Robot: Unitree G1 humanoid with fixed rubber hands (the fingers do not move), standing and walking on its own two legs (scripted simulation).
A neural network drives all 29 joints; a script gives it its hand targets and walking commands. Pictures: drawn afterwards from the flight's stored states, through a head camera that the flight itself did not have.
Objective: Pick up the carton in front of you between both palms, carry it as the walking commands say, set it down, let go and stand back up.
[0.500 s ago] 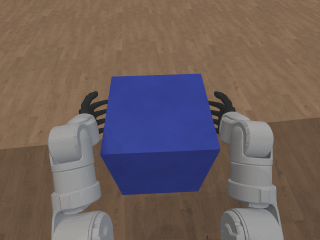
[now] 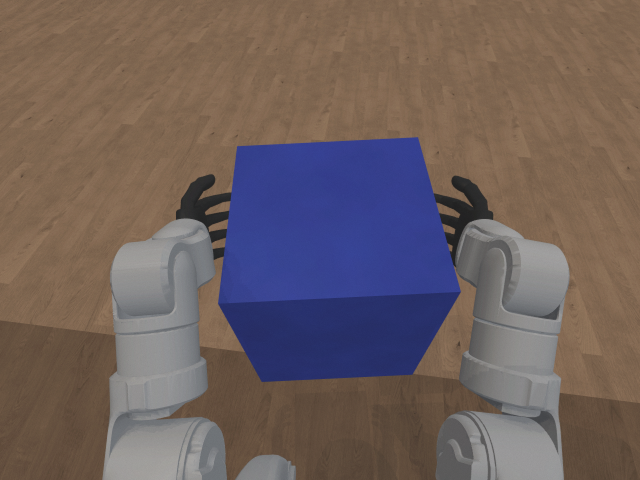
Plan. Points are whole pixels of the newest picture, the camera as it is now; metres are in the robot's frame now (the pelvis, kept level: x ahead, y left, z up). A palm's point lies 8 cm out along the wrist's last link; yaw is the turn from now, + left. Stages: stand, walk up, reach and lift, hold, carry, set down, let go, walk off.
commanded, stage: carry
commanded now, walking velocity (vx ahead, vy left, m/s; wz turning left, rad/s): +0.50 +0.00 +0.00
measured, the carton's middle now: (332, 270) +0.37 +0.03 +0.07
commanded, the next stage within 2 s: none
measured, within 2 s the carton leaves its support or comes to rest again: neither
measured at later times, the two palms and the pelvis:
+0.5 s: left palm (271, 48) +0.69 +0.15 +0.20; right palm (471, 62) +0.66 -0.15 +0.21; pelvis +0.32 +0.03 +0.05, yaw -1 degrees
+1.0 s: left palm out of the picture +1.00 +0.16 +0.25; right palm out of the picture +1.00 -0.14 +0.25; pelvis +0.65 +0.01 +0.08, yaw +0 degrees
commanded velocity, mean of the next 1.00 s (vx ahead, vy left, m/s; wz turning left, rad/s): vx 0.50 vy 0.00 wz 0.00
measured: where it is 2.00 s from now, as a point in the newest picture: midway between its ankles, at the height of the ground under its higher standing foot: (343, 203)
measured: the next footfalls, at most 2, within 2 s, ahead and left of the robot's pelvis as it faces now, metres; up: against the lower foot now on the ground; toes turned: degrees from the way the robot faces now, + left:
left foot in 0.20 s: +0.33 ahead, +0.12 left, +0.04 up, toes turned +7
right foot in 0.60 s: +0.58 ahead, -0.10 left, +0.08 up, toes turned -9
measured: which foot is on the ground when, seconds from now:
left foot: up 0.00-0.18, down 0.20-0.62, up 0.64-1.00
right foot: down 0.00-0.20, up 0.22-0.58, down 0.60-1.00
